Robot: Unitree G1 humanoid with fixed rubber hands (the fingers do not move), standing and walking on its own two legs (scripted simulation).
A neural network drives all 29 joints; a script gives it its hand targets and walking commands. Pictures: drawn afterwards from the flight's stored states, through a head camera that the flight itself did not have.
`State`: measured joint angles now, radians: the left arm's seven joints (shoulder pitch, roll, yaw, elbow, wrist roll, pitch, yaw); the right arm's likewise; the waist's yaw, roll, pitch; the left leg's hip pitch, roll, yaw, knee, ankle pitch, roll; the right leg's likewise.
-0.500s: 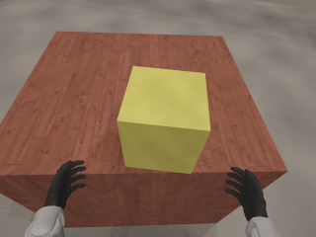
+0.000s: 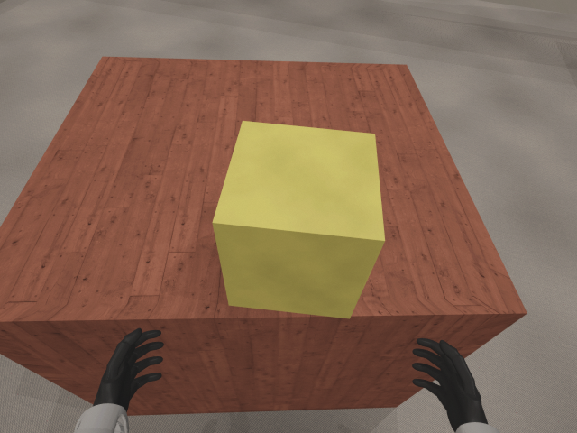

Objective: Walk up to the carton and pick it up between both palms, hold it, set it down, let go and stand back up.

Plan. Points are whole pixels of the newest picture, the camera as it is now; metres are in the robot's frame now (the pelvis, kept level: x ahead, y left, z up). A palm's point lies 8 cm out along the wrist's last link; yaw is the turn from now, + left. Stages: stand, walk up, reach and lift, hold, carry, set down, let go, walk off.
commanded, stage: set down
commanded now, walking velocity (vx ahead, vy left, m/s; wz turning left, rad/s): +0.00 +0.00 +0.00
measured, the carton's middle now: (298, 223) +0.39 -0.02 +0.06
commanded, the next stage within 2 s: let go in 0.52 s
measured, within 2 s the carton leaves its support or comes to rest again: neither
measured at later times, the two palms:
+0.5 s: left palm (125, 417) +0.16 +0.22 -0.06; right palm (457, 407) +0.15 -0.23 -0.06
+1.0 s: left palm (127, 411) +0.17 +0.22 -0.08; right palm (460, 408) +0.15 -0.25 -0.08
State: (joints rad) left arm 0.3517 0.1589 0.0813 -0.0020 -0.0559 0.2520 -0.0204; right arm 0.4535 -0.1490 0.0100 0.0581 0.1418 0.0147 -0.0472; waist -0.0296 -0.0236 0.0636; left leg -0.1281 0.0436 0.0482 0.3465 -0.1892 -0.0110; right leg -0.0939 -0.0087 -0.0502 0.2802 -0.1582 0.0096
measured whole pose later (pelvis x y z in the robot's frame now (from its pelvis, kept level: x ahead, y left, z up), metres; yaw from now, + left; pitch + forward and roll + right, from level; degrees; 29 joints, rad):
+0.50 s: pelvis +0.01 +0.00 +0.00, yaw +0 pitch -2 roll +0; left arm 0.31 0.16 0.06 0.28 0.00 0.18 0.01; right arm 0.30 -0.17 -0.01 0.44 0.08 -0.11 0.01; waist -0.03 -0.02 0.06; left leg -0.11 0.04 0.05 0.35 -0.20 -0.01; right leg -0.09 -0.01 -0.05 0.31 -0.19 0.01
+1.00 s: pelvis +0.02 -0.01 +0.00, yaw +0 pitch -2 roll +0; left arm 0.24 0.18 0.07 0.46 0.03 0.09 0.01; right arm 0.22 -0.21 -0.02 0.66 0.04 -0.18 0.02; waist -0.03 -0.02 0.06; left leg -0.11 0.04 0.05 0.37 -0.23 -0.02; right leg -0.10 -0.01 -0.05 0.35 -0.22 0.01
